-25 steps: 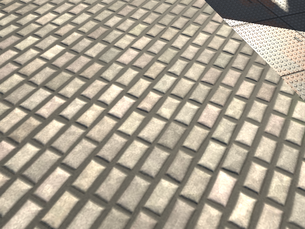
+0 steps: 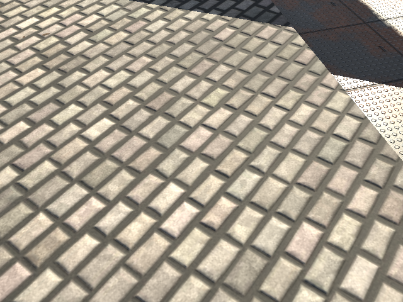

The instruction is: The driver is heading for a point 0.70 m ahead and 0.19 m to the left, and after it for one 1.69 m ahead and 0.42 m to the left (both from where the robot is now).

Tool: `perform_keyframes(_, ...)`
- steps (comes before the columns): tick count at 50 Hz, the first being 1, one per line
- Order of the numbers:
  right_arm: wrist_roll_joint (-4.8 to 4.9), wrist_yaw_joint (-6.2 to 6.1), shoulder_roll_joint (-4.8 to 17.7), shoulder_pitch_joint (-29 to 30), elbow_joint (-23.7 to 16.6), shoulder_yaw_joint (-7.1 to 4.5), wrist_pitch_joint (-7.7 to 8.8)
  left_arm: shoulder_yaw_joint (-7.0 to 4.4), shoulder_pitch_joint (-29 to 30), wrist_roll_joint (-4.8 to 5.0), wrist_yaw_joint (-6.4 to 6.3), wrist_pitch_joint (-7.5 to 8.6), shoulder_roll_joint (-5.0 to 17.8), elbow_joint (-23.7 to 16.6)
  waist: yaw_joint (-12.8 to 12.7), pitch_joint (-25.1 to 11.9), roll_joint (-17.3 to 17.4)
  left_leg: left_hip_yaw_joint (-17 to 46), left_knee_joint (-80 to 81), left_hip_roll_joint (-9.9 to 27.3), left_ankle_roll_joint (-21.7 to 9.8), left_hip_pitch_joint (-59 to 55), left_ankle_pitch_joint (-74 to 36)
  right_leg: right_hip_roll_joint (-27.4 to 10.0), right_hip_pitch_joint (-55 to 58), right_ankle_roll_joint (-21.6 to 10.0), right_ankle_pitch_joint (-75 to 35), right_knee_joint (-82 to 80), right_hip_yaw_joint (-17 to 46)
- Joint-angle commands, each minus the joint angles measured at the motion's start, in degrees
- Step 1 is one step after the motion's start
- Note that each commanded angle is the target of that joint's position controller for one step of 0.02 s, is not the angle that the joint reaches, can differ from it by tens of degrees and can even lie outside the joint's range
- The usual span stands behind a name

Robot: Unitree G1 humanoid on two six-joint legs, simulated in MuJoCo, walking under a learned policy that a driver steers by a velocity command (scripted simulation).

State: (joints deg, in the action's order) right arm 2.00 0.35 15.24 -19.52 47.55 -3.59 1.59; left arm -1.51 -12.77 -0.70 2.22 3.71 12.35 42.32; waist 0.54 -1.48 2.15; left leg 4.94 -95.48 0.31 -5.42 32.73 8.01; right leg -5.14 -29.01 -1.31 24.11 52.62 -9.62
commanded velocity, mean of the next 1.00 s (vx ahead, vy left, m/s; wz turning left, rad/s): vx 0.48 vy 0.00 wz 0.50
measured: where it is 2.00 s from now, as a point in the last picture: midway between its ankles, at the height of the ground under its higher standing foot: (172, 265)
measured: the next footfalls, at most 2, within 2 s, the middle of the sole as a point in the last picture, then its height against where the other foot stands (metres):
left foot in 0.40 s outside the picture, level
right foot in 0.90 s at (193, 246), level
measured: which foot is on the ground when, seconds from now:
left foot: up 0.00-0.38, down 0.40-0.90, up 0.92-1.00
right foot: down 0.00-0.42, up 0.44-0.88, down 0.90-1.00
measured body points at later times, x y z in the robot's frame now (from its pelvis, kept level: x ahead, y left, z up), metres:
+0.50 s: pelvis +0.26 +0.05 +0.03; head +0.29 +0.07 +0.48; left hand +0.28 +0.35 -0.08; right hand +0.46 -0.18 -0.06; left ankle +0.31 +0.13 -0.69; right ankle +0.14 -0.14 -0.57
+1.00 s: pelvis +0.56 +0.10 +0.04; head +0.59 +0.11 +0.49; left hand +0.58 +0.41 -0.05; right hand +0.77 -0.10 -0.08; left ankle +0.36 +0.14 -0.59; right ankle +0.69 +0.05 -0.69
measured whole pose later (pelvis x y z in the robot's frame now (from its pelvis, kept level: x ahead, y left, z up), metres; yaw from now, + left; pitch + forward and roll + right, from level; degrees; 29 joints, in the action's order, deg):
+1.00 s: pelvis +0.56 +0.10 +0.04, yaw +32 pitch +2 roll -1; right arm 0.4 -1.6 16.4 -19.1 40.0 -3.7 1.6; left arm -3.5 -6.1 -0.5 1.8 6.4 15.1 41.9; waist 0.8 1.5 1.5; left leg 8.4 -70.3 -4.4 1.3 19.6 28.9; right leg 2.6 -24.8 -1.0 7.5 30.4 0.2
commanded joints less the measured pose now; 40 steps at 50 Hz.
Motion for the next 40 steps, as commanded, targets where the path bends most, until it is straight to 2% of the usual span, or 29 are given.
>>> perform_keyframes(1, 0.65, 0.14, -5.03, -1.1, -6.35, 2.02, -0.68, 1.19, -1.47, -0.49, 0.08, 1.64, -6.21, 3.94, 2.46, 5.28, -7.24, 3.96, -2.65, 2.36, -2.62, 11.76, -2.52, -9.9, 5.7, -2.37, -8.66, -32.84, 12.15)
perform_keyframes(2, 0.5, -0.38, -4.12, -1.51, -6.84, 2.1, -1.37, 0.3, -2.39, -0.37, -0.38, 1.75, -3.18, 4.77, 2.93, 6.5, -7.16, 2.83, 3.6, 2.36, -1.59, 12.34, -0.68, -10.32, 6.6, -3.45, -10.64, -36.02, 9.23)
perform_keyframes(3, -0.13, -0.5, -2.81, 0.56, -7.73, 1.68, -1.56, 0.25, -2.05, -0.16, -0.97, 1.97, -3.06, 5.23, 3.1, 6.74, -5.84, 3.76, 9.08, 2.9, -0.92, 12.45, -1.49, -9.62, 8.18, -2.95, -15.79, -37.66, 6.68)
perform_keyframes(4, -1.04, -0.31, -0.91, 1.51, -8.47, 1.18, -1.92, -0.13, -0.84, -0.36, -1.67, 2.3, -1.14, 5.29, 3.52, 7.0, -7.46, 1.24, 13.86, 2.39, -0.22, 11.3, -4.47, -8.9, 8.57, -2.88, -19.78, -40.17, 2.69)
perform_keyframes(5, -1.66, -0.21, 0.28, 2.99, -8.93, 0.74, -2.01, -0.3, -0.44, -1.06, -2.38, 2.42, -0.1, 5.82, 3.59, 6.58, -6.97, -0.14, 16.88, 1.89, 0.36, 11.17, -7.48, -7.3, 9.49, -2.95, -20.96, -41.86, 0.04)
perform_keyframes(6, -1.73, 0.15, 0.87, 4.02, -10.11, 0.5, -1.82, -0.8, -0.48, -1.02, -3.05, 2.8, 2.24, 5.7, 3.48, 6.18, -8.22, -1.52, 21.61, 2.46, 1.38, 10.85, -8.9, -7.87, 11.26, -4.05, -23.07, -42.83, -1.24)
perform_keyframes(7, -1.77, 0.6, 1.19, 5.33, -10.73, 0.45, -1.7, -1.03, -1.28, -0.85, -3.68, 2.93, 3.4, 5.97, 2.87, 5.63, -7.04, -3.11, 25.84, 2.88, 2.15, 10.5, -9.87, -7.5, 13.37, -4.64, -23.41, -43.64, -2.48)
perform_keyframes(9, -0.87, 1.74, 0.63, 10.3, -12.22, 0.7, -1.65, -2.08, -3.55, -0.66, -4.63, 2.69, 7.2, 6.16, 0.32, 5.1, -5.23, -6.37, 36.93, 4.13, 2.11, 8.32, -10.3, -8.73, 18.05, -5.11, -21.58, -44.79, -3.56)
perform_keyframes(10, -0.63, 2.29, 0.5, 13.18, -13.32, 0.73, -1.61, -2.67, -5.03, -0.16, -4.87, 2.7, 8.87, 6.09, -1.19, 5.91, -4.61, -6.73, 41.5, 4.91, 1.84, 8.83, -9.76, -10.45, 21.39, -5.41, -22.25, -45.24, -3.61)
perform_keyframes(13, -0.31, 3.54, 0.48, 18.2, -15.37, 0.64, -1.38, -3.89, -6.0, 0.65, -4.7, 1.71, 11.63, 5.62, -3.56, 7.15, -4.52, -7.65, 50.7, 6.37, 0.75, 11.07, -6.5, -14.16, 31.97, -6.16, -24.31, -44.56, -3.75)
perform_keyframes(15, -0.59, 3.73, 1.02, 18.9, -16.0, 0.22, -1.39, -4.39, -5.53, 1.23, -3.91, 0.96, 12.47, 5.22, -3.75, 6.92, -5.08, -10.67, 55.29, 4.87, -0.46, 6.88, -2.75, -13.75, 34.96, -5.87, -36.11, -41.43, -5.74)
perform_keyframes(17, -0.8, 3.32, 3.15, 17.05, -16.3, -0.91, -1.84, -5.08, -5.85, 2.34, -3.33, -0.15, 14.25, 5.42, -2.22, 4.98, -7.19, -14.13, 56.94, 1.14, -1.75, 1.84, 3.08, -13.86, 38.11, -5.57, -56.23, -34.28, -6.46)
perform_keyframes(18, -0.55, 3.15, 4.65, 12.73, -15.53, -1.86, -2.1, -5.52, -5.11, 2.81, -3.23, -0.73, 15.3, 5.06, 0.24, 2.97, -8.24, -15.31, 58.04, -1.05, -2.71, -2.88, 6.03, -13.34, 38.73, -5.25, -63.82, -27.86, -6.89)
perform_keyframes(19, -0.32, 2.78, 6.85, 5.35, -13.63, -3.25, -2.13, -5.79, -3.71, 3.35, -3.02, -1.26, 16.11, 4.65, 4.26, -0.37, -7.7, -16.22, 62.46, -3.55, -4.33, -12.23, 4.45, -11.68, 36.85, -4.19, -66.38, -18.14, -7.83)
perform_keyframes(20, -0.43, 1.75, 10.69, -3.05, -11.06, -5.41, -2.11, -5.43, -4.29, 3.18, -3.08, -1.17, 15.01, 4.26, 7.85, -4.88, -5.05, -13.23, 65.77, -5.49, -6.16, -27.86, 1.61, -8.76, 28.02, -2.26, -57.78, -5.07, -7.58)
perform_keyframes(21, -0.69, 0.85, 16.8, -6.28, -10.17, -6.86, -1.8, -3.55, -5.47, 0.43, -3.4, -0.43, 8.02, 1.08, 5.39, -7.03, 7.48, 11.27, 66.3, 7.96, -13.63, -46.97, 4.56, -1.71, 1.81, 1.6, -17.96, 15.86, -5.8)
perform_keyframes(22, -0.72, 1.41, 15.81, -4.19, -11.99, -5.78, -0.21, -2.04, -4.33, 1.05, -3.2, 1.92, 5.49, -1.65, 2.53, -14.52, 9.42, 40.66, 78.73, 17.06, -21.36, -53.78, 21.05, 8.15, -11.76, 2.87, 8.48, 29.03, 8.0)
perform_keyframes(23, -0.95, 1.87, 10.46, -3.34, -12.02, -4.19, 1.13, -3.01, 3.03, 3.08, -2.49, 3.71, 9.65, -3.29, 5.19, -10.72, 2.71, 38.7, 83.58, 17.63, -17.45, -49.78, 20.58, 4.71, -16.91, 1.53, 3.76, 31.49, 14.35)
perform_keyframes(24, -1.31, 1.88, 9.27, -1.79, -12.12, -3.71, 1.95, -2.69, 4.62, 3.69, -2.34, 4.73, 9.18, -4.31, 3.64, -6.0, 0.58, 31.22, 82.98, 16.37, -15.14, -42.76, 15.1, 2.14, -16.62, 0.08, -2.13, 28.56, 14.75)
perform_keyframes(25, -1.11, 1.75, 7.74, 1.16, -12.49, -3.15, 2.35, -2.65, 4.0, 2.64, -2.71, 5.06, 8.75, -3.67, 1.17, -3.06, -2.88, 24.35, 82.41, 13.6, -13.19, -35.59, 8.14, -0.01, -14.05, -0.1, -5.84, 24.36, 14.96)
perform_keyframes(26, -1.27, 1.56, 5.96, 3.18, -13.13, -2.45, 2.64, -3.22, 2.9, 1.94, -2.71, 4.75, 9.62, -3.47, -0.44, -1.6, -2.87, 19.49, 82.82, 11.24, -11.99, -30.55, 3.63, -1.53, -11.08, 0.12, -8.15, 20.54, 15.32)
perform_keyframes(27, -1.66, 1.24, 5.68, 3.83, -13.69, -2.13, 2.84, -3.45, 2.07, 1.7, -2.43, 4.11, 9.99, -3.68, -1.58, -1.53, -1.28, 17.68, 83.56, 10.07, -11.98, -27.31, 0.9, -1.96, -8.5, 0.67, -9.55, 18.77, 15.56)
perform_keyframes(29, -1.26, 0.49, 6.26, 2.82, -13.44, -2.15, 3.22, -3.63, 2.66, 0.51, -2.46, 3.13, 9.55, -3.95, -1.66, -0.46, -2.41, 14.83, 84.15, 8.92, -12.1, -24.88, -4.36, -2.1, -8.94, 2.71, -10.23, 13.75, 14.58)
perform_keyframes(31, -1.39, -0.34, 7.83, 0.94, -13.0, -2.48, 3.07, -3.1, 6.29, 0.07, -2.61, 2.54, 7.95, -4.94, -0.95, 1.1, -1.99, 12.43, 84.04, 8.08, -11.78, -22.17, -8.12, -1.33, -10.41, 4.4, -12.82, 7.08, 13.32)
perform_keyframes(35, -1.16, -1.17, 8.86, -1.7, -12.11, -2.77, 2.23, -1.85, 15.58, 0.5, -1.74, 2.83, 5.41, -6.41, 2.73, 2.74, 2.21, 8.72, 82.66, 4.76, -8.28, -18.15, -4.02, 2.46, -5.4, 5.7, -26.53, -13.3, 11.89)
perform_keyframes(37, -0.76, -1.19, 9.42, -3.2, -11.43, -3.06, 1.98, -1.93, 18.43, 1.04, -1.2, 3.08, 5.82, -7.27, 4.07, 2.59, 3.47, 10.03, 81.61, 5.29, -7.48, -18.46, -2.05, 4.03, -2.57, 5.64, -29.07, -17.74, 11.6)
perform_keyframes(40, -0.22, -1.53, 8.73, -4.13, -10.68, -3.16, 1.35, -2.86, 19.37, 1.28, -0.62, 3.82, 8.16, -7.94, 3.94, 2.06, 4.28, 14.67, 77.08, 7.21, -6.34, -23.95, 0.01, 4.5, -1.47, 4.26, -27.75, -23.26, 13.79)
Keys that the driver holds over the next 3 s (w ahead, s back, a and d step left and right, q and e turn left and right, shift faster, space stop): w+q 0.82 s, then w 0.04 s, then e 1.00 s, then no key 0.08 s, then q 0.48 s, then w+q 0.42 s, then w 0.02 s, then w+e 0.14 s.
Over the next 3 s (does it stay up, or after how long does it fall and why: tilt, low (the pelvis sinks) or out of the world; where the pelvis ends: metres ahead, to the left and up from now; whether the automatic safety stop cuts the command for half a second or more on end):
stays up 0.75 0.24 0.06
